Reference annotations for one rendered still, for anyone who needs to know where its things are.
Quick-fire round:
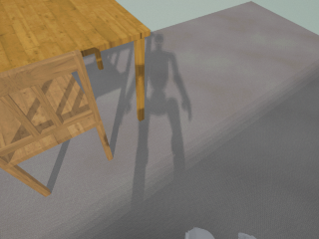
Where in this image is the chair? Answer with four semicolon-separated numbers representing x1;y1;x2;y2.
0;49;113;197

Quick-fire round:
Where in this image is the right robot thigh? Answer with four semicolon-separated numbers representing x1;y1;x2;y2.
184;228;214;239

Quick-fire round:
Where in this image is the table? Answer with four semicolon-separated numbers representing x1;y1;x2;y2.
0;0;151;121

